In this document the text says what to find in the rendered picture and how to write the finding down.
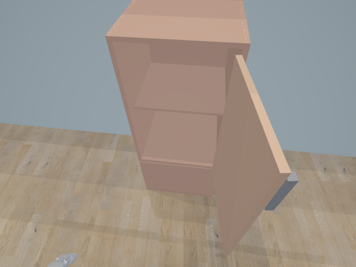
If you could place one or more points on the robot left hand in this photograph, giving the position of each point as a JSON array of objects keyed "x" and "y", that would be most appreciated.
[{"x": 64, "y": 260}]

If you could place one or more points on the cupboard door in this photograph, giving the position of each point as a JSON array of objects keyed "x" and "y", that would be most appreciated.
[{"x": 249, "y": 165}]

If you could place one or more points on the handle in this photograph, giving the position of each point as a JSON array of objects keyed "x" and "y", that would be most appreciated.
[{"x": 290, "y": 182}]

